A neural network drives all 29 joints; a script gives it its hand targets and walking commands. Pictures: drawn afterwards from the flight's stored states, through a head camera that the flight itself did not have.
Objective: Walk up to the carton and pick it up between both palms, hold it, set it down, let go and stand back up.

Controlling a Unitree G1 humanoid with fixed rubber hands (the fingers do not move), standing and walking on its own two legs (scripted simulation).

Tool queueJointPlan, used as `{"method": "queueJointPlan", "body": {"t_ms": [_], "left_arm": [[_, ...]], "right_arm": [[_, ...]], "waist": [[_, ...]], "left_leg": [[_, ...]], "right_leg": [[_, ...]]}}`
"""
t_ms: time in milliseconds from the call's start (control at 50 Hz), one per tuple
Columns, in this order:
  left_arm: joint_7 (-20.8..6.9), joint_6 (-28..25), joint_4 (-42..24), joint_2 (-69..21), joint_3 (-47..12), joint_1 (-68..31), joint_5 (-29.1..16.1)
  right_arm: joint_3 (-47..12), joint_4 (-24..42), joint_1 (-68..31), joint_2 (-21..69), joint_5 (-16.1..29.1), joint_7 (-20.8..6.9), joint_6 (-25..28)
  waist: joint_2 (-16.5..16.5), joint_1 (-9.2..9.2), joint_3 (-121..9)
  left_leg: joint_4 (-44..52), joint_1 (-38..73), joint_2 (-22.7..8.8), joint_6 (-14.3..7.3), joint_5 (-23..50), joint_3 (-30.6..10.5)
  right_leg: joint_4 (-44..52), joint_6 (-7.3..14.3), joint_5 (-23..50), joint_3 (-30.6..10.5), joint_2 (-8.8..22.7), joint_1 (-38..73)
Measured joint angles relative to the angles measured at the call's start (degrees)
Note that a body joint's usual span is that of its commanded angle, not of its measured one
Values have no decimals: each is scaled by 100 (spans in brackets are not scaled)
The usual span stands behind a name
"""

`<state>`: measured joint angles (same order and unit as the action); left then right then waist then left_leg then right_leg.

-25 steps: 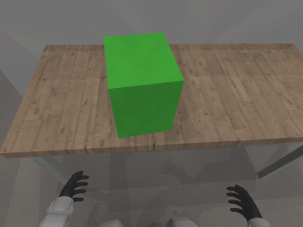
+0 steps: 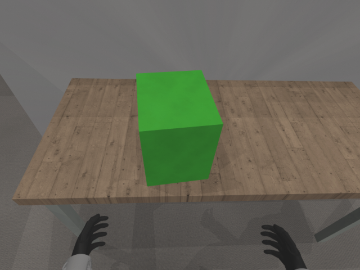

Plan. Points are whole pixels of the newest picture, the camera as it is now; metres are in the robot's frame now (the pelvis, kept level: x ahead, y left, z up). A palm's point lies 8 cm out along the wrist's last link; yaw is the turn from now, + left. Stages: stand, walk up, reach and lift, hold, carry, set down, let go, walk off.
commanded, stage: reach and lift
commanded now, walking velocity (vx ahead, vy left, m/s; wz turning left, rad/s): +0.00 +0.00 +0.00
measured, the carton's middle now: (173, 129) +0.48 +0.02 +0.01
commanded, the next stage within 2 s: none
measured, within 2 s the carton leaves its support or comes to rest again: neither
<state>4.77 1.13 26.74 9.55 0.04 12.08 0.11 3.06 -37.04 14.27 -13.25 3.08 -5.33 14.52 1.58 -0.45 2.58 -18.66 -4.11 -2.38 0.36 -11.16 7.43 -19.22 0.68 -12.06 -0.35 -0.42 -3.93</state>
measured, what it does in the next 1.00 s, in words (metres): stands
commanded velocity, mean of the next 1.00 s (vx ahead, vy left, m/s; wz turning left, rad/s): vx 0.00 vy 0.00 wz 0.00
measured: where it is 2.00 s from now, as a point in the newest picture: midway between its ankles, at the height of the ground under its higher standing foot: outside the picture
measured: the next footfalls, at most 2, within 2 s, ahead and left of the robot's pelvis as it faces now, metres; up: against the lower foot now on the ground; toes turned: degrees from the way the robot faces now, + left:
none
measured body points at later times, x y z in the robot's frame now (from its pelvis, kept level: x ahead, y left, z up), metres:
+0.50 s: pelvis +0.00 -0.01 +0.00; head -0.01 +0.00 +0.45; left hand +0.19 +0.20 -0.04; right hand +0.20 -0.22 -0.03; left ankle -0.01 +0.12 -0.75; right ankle -0.01 -0.11 -0.75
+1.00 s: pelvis +0.00 -0.02 +0.00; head -0.01 +0.00 +0.45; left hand +0.24 +0.20 +0.01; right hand +0.27 -0.20 +0.01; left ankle -0.01 +0.12 -0.75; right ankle -0.01 -0.11 -0.75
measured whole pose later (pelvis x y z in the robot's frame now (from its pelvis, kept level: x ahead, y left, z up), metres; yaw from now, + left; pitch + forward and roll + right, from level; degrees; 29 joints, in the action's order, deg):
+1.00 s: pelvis +0.00 -0.02 +0.00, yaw +1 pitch -2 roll +0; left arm 7.8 -4.4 16.3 5.9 0.4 6.0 -3.0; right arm -3.0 -27.4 2.7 -11.8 13.7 -1.4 13.9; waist 2.7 -2.7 0.6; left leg -17.3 -4.6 -2.9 1.4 -10.2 5.9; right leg -18.9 1.8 -12.3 1.1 -1.1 -4.4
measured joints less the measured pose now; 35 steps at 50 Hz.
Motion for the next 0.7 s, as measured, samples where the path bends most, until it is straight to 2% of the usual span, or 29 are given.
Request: {"method": "queueJointPlan", "body": {"t_ms": [200, 400, 700], "left_arm": [[70, -514, -263, -98, 3, 237, 41], [179, -957, -376, -164, -112, 256, -131], [269, -1529, -391, -339, -155, -95, -247]], "right_arm": [[-214, 238, 93, 58, 373, 43, 203], [-309, 539, 36, 161, 544, 44, 318], [-515, 518, -483, 221, 862, 155, 712]], "waist": [[88, -88, -90], [51, -133, -138], [51, -197, -204]], "left_leg": [[184, 160, -18, 47, 71, -52], [141, 47, -26, 62, 83, -92], [-19, -76, -58, 105, 9, -157]], "right_leg": [[191, 49, 49, 53, -30, 182], [93, 75, 14, 91, -37, 57], [-94, 112, -100, 148, -61, -58]]}}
